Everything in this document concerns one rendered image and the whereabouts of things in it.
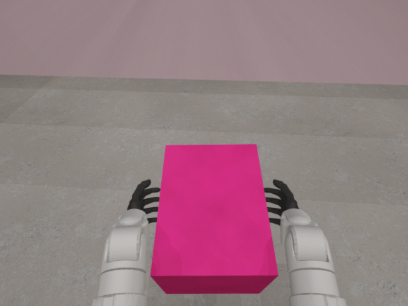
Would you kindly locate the right robot forearm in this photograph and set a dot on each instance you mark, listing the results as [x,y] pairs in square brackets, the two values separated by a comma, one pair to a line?
[309,261]

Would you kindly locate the left robot forearm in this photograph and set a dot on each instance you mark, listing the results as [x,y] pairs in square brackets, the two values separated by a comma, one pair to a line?
[124,264]

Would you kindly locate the robot left hand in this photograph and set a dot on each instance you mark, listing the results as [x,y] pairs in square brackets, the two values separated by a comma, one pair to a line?
[138,201]

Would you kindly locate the robot right hand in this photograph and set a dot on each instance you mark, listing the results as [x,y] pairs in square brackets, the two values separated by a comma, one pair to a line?
[287,200]

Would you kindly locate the carton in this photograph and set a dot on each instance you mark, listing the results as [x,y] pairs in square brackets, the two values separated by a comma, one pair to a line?
[213,232]

